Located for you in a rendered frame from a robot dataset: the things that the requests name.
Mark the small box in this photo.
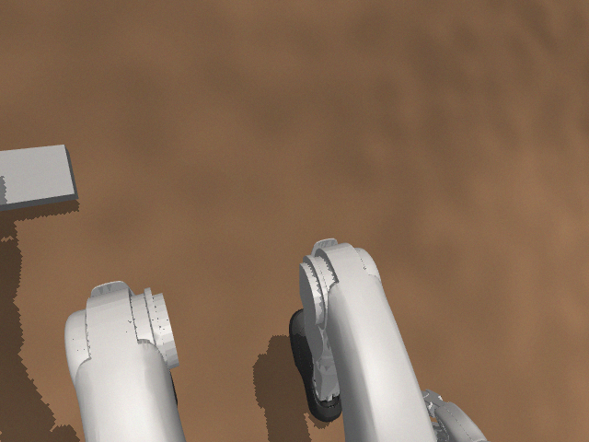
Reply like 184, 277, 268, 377
0, 145, 79, 211

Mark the right robot foot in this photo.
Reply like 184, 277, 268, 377
289, 309, 342, 422

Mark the right robot hand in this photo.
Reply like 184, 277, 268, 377
421, 389, 488, 442

